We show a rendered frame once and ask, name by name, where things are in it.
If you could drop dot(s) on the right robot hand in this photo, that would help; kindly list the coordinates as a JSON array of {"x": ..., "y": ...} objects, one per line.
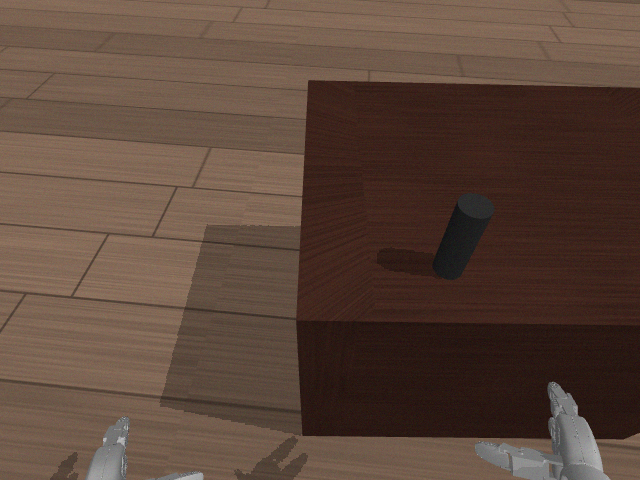
[{"x": 572, "y": 443}]

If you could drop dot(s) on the can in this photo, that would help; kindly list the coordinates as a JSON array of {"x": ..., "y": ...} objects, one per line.
[{"x": 469, "y": 220}]

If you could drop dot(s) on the right robot arm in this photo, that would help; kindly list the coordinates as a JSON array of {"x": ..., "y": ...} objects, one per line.
[{"x": 582, "y": 472}]

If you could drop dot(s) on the left robot hand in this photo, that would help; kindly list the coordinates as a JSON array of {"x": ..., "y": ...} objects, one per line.
[{"x": 110, "y": 462}]

